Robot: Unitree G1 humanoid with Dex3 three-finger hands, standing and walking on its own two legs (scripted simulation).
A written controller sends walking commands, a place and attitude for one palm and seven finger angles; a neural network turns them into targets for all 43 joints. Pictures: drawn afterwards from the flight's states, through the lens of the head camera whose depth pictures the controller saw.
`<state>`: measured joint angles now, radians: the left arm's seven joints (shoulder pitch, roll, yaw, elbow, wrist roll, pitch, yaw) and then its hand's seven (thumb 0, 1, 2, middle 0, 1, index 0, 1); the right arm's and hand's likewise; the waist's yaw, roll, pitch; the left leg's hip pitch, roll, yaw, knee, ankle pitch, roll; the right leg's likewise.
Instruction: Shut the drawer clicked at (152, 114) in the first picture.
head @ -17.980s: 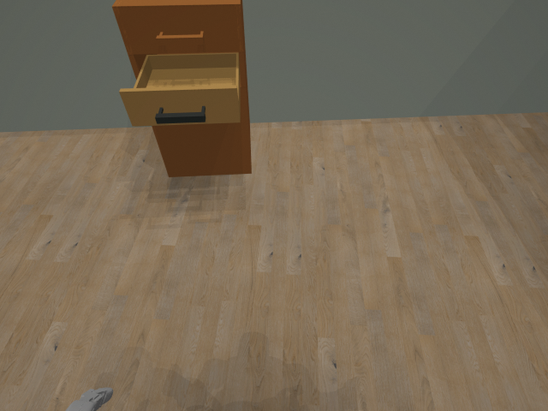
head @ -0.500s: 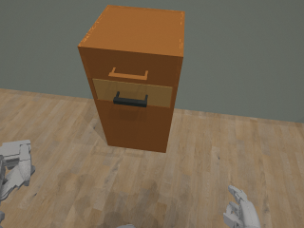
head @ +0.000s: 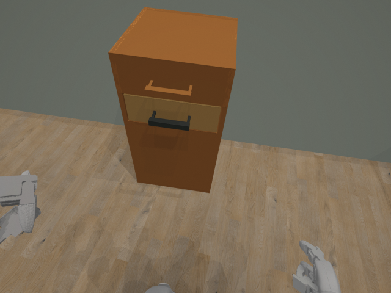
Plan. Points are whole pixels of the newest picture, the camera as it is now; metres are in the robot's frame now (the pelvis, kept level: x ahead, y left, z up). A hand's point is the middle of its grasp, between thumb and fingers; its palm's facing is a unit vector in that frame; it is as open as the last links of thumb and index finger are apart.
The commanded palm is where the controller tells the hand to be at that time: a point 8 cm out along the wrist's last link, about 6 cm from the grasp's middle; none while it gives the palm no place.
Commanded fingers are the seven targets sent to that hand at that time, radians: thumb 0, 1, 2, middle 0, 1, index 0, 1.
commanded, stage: step back with the hand held close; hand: left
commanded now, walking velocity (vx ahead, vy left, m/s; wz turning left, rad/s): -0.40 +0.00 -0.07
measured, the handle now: (170, 119) +0.77 +0.12 -0.18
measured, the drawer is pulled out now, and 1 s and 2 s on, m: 0.00 0.00 0.00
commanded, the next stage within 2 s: stop stepping back and stand still in 0.12 s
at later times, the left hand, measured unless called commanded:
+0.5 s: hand out of the picture +0.10 +0.24 +0.18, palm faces +0.20 -0.84 -0.50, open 3.2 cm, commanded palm +0.05 +0.30 +0.19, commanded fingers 0.00 0.90 0.90 -1.40 -1.60 -1.40 -1.60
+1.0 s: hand out of the picture +0.12 +0.28 +0.19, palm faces +0.20 -0.86 -0.48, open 3.3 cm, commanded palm +0.04 +0.33 +0.19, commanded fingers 0.00 0.90 0.90 -1.40 -1.60 -1.40 -1.60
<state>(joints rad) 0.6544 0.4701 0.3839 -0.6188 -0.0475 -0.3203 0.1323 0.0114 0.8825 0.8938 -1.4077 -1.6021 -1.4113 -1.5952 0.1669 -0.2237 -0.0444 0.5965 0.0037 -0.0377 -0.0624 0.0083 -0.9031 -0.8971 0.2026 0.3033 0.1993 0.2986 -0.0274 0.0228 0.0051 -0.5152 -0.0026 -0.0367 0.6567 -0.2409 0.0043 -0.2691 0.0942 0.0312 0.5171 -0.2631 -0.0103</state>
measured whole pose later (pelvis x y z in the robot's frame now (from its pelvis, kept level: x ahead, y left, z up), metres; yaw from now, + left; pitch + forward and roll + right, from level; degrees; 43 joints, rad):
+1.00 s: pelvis -0.12 +0.07 +0.00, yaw -7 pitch -2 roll -2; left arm 0.55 0.50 0.46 -0.65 -0.06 -0.24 0.13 0.01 0.89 0.90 -1.41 -1.60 -1.41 -1.60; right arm 0.20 -0.15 0.01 0.61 -0.01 -0.15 -0.03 0.01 -0.90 -0.90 0.20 0.30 0.20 0.30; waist -0.05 -0.05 0.10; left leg -0.40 0.01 0.10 0.58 -0.15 0.08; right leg -0.36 0.02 0.00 1.04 -0.51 0.00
